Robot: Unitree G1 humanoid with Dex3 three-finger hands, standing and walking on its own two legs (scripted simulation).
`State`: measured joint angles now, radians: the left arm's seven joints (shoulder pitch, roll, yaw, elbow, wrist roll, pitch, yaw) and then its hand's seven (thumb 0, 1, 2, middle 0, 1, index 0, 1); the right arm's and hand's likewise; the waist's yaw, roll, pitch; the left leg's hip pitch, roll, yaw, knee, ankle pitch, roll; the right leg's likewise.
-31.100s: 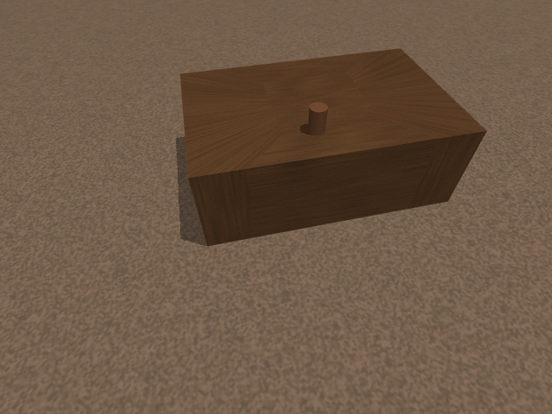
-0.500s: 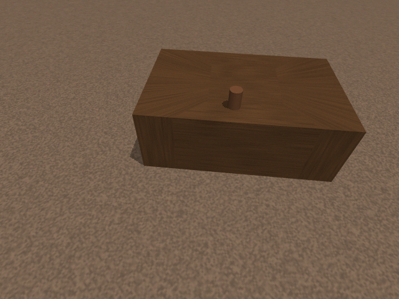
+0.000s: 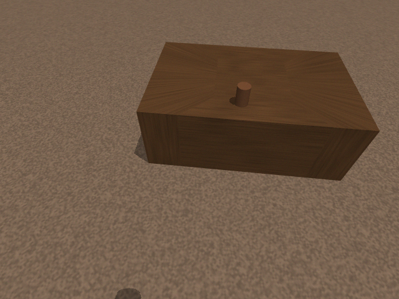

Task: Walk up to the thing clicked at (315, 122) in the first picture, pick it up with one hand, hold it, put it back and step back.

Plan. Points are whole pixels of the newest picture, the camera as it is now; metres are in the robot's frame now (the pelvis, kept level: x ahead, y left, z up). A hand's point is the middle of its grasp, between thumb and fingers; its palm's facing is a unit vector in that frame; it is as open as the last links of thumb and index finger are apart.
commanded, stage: step back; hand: right
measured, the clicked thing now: (242, 94) +1.09 -0.19 -0.29
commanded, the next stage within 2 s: stand in 0.24 s
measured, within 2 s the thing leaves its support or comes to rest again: neither
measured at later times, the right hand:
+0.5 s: hand out of the picture +0.11 -0.25 -0.13, palm faces +0.00 +0.94 -0.34, open 7.4 cm
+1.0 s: hand out of the picture +0.05 -0.26 -0.14, palm faces -0.01 +0.95 -0.32, open 7.4 cm
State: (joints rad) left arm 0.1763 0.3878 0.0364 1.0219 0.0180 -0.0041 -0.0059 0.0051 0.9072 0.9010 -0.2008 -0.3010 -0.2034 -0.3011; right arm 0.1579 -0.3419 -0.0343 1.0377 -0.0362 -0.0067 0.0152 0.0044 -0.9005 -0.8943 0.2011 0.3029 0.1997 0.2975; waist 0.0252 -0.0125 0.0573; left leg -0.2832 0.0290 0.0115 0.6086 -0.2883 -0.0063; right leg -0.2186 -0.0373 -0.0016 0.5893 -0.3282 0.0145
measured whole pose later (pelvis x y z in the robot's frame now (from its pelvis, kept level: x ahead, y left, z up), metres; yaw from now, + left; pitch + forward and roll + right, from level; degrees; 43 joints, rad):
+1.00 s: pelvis -0.01 -0.01 +0.02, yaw +0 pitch -3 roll +0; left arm 0.13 0.36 0.00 1.14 0.02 -0.01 -0.01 0.00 0.91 0.90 -0.20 -0.30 -0.20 -0.30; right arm 0.12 -0.35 -0.01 1.16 -0.02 -0.01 0.02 0.00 -0.90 -0.89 0.20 0.30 0.20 0.30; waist -0.01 0.01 0.05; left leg -0.16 0.04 0.02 0.35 -0.14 -0.02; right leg -0.11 -0.03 0.00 0.34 -0.19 0.03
